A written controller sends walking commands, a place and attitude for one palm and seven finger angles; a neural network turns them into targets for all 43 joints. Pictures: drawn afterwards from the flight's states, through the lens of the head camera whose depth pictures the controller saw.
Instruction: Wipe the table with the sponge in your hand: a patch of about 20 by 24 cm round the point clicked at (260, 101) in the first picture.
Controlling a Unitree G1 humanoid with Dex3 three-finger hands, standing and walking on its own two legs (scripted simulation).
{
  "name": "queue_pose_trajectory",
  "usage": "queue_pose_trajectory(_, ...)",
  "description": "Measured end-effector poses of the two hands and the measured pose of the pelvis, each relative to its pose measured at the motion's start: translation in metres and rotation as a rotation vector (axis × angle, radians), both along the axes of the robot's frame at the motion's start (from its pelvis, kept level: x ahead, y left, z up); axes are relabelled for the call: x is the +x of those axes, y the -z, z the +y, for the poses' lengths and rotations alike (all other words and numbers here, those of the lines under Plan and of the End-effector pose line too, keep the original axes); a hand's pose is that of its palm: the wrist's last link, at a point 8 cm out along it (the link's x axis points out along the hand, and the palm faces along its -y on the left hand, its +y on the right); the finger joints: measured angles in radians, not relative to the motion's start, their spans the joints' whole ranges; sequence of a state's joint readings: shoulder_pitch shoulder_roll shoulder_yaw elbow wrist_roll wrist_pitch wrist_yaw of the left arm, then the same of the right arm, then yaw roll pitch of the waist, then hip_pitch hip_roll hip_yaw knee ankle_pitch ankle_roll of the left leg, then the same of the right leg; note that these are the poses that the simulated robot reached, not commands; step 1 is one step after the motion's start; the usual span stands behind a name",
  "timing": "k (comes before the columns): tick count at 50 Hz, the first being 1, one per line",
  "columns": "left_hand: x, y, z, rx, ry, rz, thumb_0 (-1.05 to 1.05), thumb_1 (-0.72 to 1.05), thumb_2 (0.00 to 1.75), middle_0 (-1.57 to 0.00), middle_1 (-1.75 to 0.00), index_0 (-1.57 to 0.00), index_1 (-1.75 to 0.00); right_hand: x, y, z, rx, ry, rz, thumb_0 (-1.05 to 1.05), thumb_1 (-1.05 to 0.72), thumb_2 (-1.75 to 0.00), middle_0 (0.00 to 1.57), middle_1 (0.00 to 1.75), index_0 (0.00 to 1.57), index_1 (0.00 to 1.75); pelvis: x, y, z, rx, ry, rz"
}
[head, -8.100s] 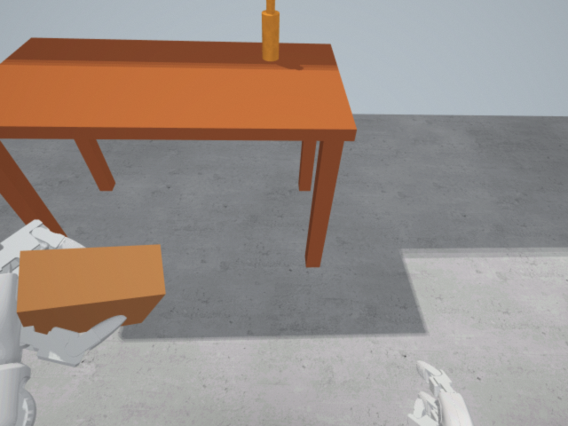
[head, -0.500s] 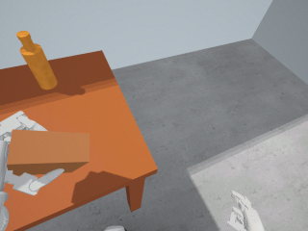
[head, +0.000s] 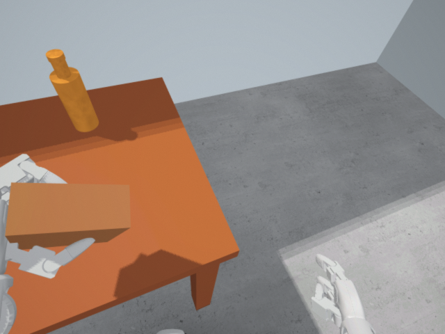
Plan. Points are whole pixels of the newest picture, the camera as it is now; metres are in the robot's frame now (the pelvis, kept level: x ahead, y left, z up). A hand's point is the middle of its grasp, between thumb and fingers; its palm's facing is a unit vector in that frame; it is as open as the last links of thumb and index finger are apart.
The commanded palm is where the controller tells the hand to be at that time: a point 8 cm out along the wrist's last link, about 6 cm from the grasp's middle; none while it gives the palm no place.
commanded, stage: look again from close up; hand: left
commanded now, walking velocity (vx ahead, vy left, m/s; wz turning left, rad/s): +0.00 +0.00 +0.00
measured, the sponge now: (86, 218) +0.23 +0.21 +0.13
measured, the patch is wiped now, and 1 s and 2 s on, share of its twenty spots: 0.00 0.00 0.00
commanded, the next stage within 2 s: shuffle to correct the standing spot in 0.20 s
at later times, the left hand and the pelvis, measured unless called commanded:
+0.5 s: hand (46, 226) +0.21 +0.24 +0.16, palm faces +0.33 -0.85 -0.42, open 9.6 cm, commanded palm +0.15 +0.28 +0.17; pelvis -0.01 +0.00 +0.00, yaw +0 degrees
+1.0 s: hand (27, 285) +0.14 +0.23 +0.16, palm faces +0.32 -0.84 -0.44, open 9.6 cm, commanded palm +0.09 +0.27 +0.17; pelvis -0.07 +0.00 -0.02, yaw -1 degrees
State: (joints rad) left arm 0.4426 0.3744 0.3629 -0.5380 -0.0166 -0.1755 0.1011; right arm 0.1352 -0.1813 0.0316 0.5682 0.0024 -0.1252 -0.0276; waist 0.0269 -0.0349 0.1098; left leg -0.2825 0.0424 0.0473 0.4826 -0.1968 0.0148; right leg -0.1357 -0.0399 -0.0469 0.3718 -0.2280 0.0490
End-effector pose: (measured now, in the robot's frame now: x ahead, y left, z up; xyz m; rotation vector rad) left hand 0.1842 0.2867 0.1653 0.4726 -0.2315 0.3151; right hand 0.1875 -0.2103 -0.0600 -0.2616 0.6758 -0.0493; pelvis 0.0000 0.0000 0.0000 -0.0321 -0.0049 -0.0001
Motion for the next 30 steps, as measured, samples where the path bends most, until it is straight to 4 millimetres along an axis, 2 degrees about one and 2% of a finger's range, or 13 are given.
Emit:
queue_pose_trajectory(7,-0.002,-0.005,0.0,0.014,0.014,-0.017,-0.01,-0.45,1.0,-0.8,-1.33,-0.8,-1.33,-0.014,0.0,-0.014,-0.021,0.046,0.018,0.01,-0.91,-0.9,0.2,0.3,0.21,0.3,0.0,0.0,0.0,-0.002,-0.001,-0.003)
queue_pose_trajectory(13,-0.004,-0.002,-0.001,0.009,0.018,0.004,-0.01,-0.45,1.0,-0.8,-1.33,-0.8,-1.33,-0.026,0.003,-0.02,-0.02,0.078,0.033,0.01,-0.91,-0.9,0.2,0.3,0.21,0.3,-0.002,0.0,0.001,-0.002,0.002,-0.006)
queue_pose_trajectory(22,-0.01,-0.003,-0.003,0.005,0.025,0.0,-0.01,-0.45,1.0,-0.8,-1.33,-0.8,-1.33,-0.034,0.006,-0.015,-0.011,0.082,0.031,0.01,-0.91,-0.9,0.2,0.3,0.2,0.3,-0.008,0.0,0.001,-0.003,0.006,-0.009)
queue_pose_trajectory(30,-0.023,-0.009,-0.007,0.037,0.043,-0.024,-0.01,-0.45,1.0,-0.8,-1.33,-0.8,-1.33,-0.035,0.007,-0.009,0.007,0.05,0.007,0.01,-0.91,-0.9,0.2,0.3,0.21,0.3,-0.022,0.002,-0.002,-0.011,0.012,0.001)
